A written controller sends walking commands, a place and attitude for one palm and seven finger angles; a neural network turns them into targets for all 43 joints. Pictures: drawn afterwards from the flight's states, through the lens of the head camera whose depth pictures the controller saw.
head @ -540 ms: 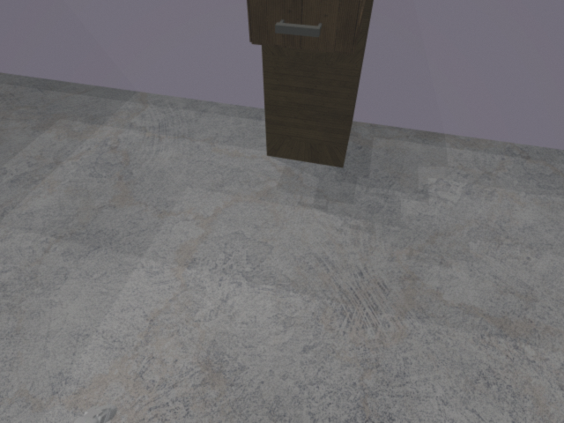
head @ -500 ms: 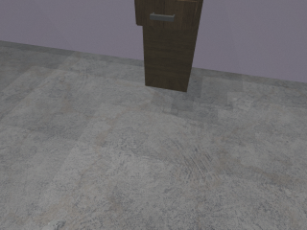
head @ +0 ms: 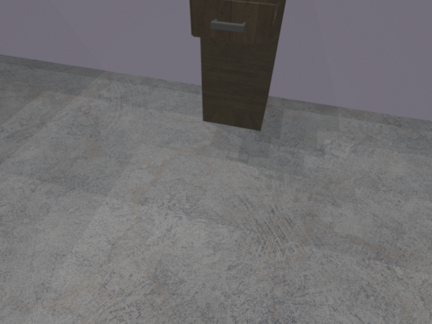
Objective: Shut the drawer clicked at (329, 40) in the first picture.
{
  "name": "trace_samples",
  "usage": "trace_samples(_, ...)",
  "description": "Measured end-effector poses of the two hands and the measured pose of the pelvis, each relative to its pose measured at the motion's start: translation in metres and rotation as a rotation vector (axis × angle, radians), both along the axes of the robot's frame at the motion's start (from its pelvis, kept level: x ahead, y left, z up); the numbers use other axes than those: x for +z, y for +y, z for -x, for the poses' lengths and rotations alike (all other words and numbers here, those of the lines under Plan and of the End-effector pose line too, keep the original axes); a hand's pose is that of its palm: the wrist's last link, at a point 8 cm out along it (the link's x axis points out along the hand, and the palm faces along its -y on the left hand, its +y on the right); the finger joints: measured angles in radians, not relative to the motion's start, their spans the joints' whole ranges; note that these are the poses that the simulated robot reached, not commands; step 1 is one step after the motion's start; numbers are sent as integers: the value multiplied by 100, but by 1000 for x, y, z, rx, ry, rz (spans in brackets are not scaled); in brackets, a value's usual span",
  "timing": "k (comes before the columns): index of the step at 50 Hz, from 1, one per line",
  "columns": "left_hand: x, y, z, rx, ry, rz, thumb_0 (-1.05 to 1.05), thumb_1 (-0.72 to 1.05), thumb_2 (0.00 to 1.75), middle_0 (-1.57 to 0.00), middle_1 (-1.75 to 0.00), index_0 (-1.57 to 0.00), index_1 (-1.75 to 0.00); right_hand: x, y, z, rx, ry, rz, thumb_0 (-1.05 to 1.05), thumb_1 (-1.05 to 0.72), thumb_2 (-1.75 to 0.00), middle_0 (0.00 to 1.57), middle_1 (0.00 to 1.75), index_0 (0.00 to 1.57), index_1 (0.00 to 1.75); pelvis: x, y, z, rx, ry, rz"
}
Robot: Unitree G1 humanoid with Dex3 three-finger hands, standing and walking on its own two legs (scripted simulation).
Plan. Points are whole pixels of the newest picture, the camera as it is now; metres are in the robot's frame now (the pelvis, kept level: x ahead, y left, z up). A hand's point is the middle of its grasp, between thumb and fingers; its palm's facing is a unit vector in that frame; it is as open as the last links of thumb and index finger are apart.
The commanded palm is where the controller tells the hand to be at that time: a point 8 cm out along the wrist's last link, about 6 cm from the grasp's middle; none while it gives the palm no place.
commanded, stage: stand and wait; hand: left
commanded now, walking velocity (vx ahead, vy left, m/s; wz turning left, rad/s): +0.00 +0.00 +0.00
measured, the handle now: (228, 24) +1.30 +0.02 +0.03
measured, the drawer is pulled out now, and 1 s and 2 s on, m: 0.22 0.22 0.22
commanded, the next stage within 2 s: look at it before walking up in 0.42 s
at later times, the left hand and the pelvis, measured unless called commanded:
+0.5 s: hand out of the picture +0.07 +0.25 -0.15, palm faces -0.04 -0.94 -0.34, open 7.4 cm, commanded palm none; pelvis -0.01 +0.00 +0.00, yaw +0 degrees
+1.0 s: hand out of the picture +0.06 +0.25 -0.15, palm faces -0.05 -0.94 -0.33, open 7.4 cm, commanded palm none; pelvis -0.01 +0.01 +0.00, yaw -1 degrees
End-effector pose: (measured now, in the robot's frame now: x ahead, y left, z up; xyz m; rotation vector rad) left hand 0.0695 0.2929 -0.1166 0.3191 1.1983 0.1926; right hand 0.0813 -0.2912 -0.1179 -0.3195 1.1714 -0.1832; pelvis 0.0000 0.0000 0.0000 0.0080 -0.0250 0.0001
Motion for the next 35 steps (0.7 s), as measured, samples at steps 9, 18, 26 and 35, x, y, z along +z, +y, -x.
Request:
trace_samples(9, 1, 3, 11, 1, 22, -6, 1, 90, 90, -20, -30, -20, -30, -2, -1, 20, -14, 36, -3, 1, -90, -90, 20, 30, 20, 30, 1, 1, 6, -3, -2, 0)
trace_samples(18, 3, 2, 9, -11, 7, -1, 1, 90, 90, -20, -30, -20, -30, -3, 3, 26, -16, 35, -13, 1, -90, -90, 20, 30, 20, 30, 2, 2, 11, -5, -4, -1)
trace_samples(26, 3, 0, 7, -17, 0, 4, 1, 90, 90, -20, -30, -20, -30, -3, 4, 26, -16, 31, -18, 1, -90, -90, 20, 30, 20, 30, 3, 3, 13, -6, -2, -1)
trace_samples(35, 2, 0, 10, -17, 10, 6, 1, 90, 90, -20, -30, -20, -30, -2, 3, 27, -21, 35, -14, 1, -90, -90, 20, 30, 20, 30, 3, 3, 13, -8, -1, 0)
